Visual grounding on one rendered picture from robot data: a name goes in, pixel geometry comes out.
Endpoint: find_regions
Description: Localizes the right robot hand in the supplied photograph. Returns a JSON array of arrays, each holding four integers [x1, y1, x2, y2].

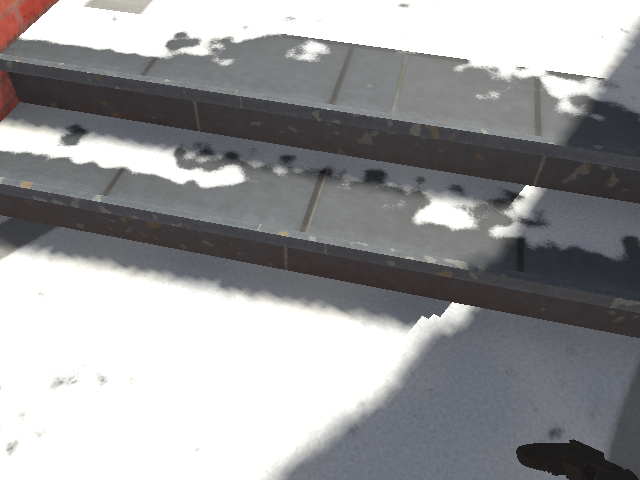
[[516, 439, 639, 480]]

